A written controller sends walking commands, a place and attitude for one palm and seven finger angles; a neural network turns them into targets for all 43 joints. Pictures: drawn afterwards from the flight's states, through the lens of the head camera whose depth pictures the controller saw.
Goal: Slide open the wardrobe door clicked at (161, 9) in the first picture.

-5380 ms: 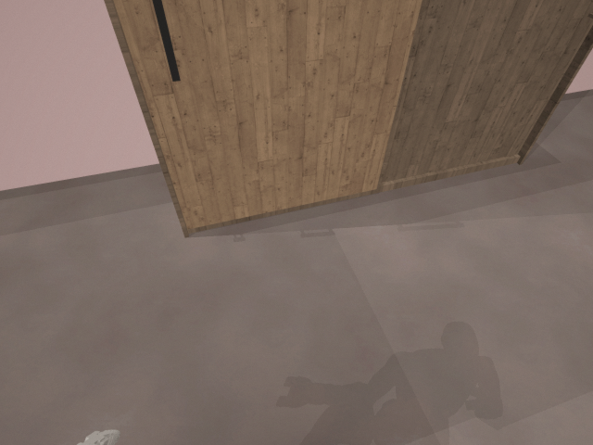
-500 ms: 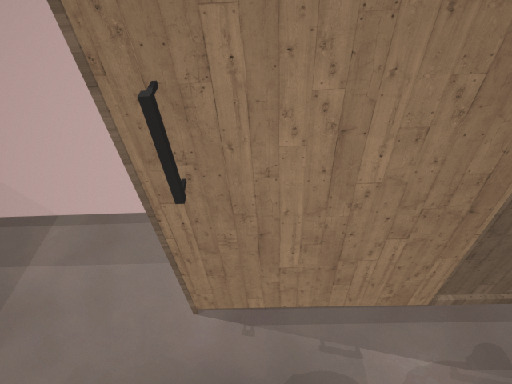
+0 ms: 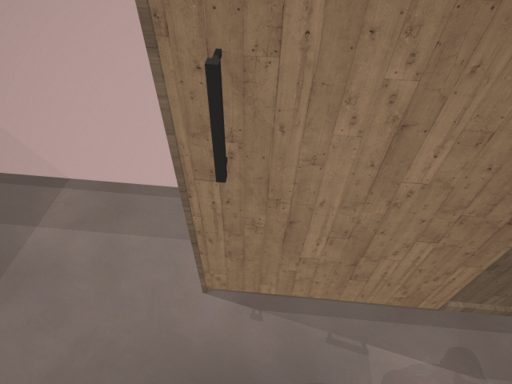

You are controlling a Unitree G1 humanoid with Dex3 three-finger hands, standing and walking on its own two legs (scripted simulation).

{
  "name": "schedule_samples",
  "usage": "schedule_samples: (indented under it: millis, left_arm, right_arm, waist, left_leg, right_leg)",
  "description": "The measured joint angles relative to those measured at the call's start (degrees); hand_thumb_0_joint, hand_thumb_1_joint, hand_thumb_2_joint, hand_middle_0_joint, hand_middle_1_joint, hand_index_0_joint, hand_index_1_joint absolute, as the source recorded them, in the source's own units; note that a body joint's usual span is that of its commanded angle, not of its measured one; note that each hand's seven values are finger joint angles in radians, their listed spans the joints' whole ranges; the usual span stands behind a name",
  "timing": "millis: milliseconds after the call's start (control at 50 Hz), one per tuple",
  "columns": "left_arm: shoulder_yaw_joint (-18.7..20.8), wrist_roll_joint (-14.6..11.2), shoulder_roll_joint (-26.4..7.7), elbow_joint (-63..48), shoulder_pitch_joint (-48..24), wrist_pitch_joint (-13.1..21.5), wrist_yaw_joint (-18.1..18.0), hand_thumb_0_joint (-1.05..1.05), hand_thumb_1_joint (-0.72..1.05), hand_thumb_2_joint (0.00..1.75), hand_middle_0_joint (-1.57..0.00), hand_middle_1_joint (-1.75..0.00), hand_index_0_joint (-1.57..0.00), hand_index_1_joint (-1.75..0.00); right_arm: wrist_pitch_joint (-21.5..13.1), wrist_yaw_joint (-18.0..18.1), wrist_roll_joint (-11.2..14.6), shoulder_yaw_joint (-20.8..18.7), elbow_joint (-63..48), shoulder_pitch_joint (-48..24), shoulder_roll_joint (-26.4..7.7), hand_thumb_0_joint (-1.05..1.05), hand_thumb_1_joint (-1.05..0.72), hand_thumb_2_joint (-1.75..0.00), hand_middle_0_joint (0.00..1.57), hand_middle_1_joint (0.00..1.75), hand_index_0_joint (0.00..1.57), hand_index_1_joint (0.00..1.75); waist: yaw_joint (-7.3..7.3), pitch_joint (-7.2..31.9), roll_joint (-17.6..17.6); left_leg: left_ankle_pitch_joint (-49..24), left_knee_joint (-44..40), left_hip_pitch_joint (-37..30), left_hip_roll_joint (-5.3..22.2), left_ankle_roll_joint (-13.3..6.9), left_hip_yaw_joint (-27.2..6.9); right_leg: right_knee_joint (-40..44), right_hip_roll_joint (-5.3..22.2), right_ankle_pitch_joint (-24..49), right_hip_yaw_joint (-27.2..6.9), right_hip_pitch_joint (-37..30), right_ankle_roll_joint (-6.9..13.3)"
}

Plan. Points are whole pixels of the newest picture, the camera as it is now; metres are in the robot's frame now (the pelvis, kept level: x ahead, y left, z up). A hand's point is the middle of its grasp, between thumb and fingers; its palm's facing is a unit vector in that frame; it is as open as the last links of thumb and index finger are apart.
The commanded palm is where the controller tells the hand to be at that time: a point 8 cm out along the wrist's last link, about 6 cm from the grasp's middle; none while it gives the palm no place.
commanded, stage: come to a stop and stand still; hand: left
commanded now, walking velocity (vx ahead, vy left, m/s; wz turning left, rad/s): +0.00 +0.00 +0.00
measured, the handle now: (219, 123) +0.55 +0.13 +0.12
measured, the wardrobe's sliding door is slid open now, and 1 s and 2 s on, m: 0.00 0.00 0.00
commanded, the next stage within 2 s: look again from close up in 0.36 s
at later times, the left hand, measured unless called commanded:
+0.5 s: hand out of the picture +0.01 +0.20 -0.17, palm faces -0.01 -0.98 -0.20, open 7.4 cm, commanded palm none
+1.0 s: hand out of the picture -0.03 +0.14 -0.17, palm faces +0.02 -0.99 -0.16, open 7.4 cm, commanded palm none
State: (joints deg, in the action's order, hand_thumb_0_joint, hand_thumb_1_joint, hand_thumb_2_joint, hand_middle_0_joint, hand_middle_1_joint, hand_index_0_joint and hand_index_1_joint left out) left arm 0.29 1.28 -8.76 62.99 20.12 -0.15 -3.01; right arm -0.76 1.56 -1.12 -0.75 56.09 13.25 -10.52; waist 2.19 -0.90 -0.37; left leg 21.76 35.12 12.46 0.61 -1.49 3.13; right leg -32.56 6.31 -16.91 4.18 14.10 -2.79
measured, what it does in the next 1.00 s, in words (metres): stands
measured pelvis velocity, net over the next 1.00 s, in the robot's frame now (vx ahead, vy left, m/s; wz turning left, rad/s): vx -0.02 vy -0.02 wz -0.02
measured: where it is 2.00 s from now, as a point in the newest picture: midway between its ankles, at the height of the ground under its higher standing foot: outside the picture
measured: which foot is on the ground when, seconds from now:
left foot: down 0.00-1.00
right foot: down 0.00-1.00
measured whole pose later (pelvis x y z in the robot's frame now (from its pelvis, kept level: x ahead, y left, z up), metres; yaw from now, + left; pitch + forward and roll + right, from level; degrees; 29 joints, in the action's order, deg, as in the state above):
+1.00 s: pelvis -0.02 -0.02 +0.01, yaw -1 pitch -2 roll +0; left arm -0.5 0.8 -7.3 62.0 18.6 -0.1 -2.0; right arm -0.3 1.5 -0.6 -0.4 62.3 16.9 -8.3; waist 0.6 -1.7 0.6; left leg 15.3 26.9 9.6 1.4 -0.1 3.9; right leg -26.2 5.0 -11.5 3.5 12.5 -2.7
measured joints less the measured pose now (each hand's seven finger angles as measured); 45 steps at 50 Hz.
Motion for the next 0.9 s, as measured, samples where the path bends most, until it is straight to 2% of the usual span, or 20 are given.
schedule_samples:
  millis: [180, 340, 640, 900]
  left_arm:
    - [-0.3, 0.1, -1.9, -3.3, -2.9, -1.1, 0.9, 0.0, 0.91, 0.9, -0.19, -0.3, -0.2, -0.3]
    - [-0.3, 0.0, -2.3, -4.6, -3.8, -0.9, 1.1, 0.0, 0.91, 0.9, -0.19, -0.3, -0.2, -0.3]
    - [-0.7, -0.4, -0.8, -2.8, -3.1, -0.9, 1.1, 0.0, 0.91, 0.9, -0.19, -0.3, -0.2, -0.3]
    - [-0.8, -0.4, 1.2, -1.3, -1.8, -0.1, 1.0, 0.0, 0.91, 0.9, -0.2, -0.3, -0.2, -0.3]
  right_arm:
    - [0.0, 0.0, 0.1, 0.9, -2.0, -1.0, 1.6, 0.0, -0.93, -0.9, 0.2, 0.3, 0.2, 0.3]
    - [-0.1, 0.0, 0.1, 0.6, -0.4, 1.3, 0.5, -0.01, -0.93, -0.9, 0.2, 0.3, 0.2, 0.3]
    - [0.6, -0.4, 0.3, 0.9, 4.9, 5.3, 1.9, 0.01, -0.9, -0.9, 0.2, 0.3, 0.2, 0.29]
    - [0.5, -0.1, 0.5, 0.5, 6.1, 4.1, 2.4, 0.01, -0.91, -0.9, 0.2, 0.3, 0.2, 0.29]
  waist:
    - [-0.38, 0.9, 1.3]
    - [-1.34, 0.3, 1.6]
    - [-2.2, -1.1, 1.3]
    - [-1.69, -0.9, 0.8]
  left_leg:
    - [-2.0, -3.0, -1.7, -1.8, -2.1, 2.2]
    - [-4.0, -6.1, -2.2, -2.7, -2.6, 3.0]
    - [-5.1, -7.5, -3.2, -1.5, -1.1, 2.3]
    - [-6.0, -7.9, -3.0, 0.2, 0.8, 1.1]
  right_leg:
    - [2.6, 1.4, 2.3, -2.2, -0.7, 0.8]
    - [5.2, 1.9, 4.3, -3.0, -0.8, 0.3]
    - [6.3, 0.9, 5.1, -2.3, -1.8, -1.8]
    - [6.2, -0.7, 5.2, -1.0, -1.7, -0.5]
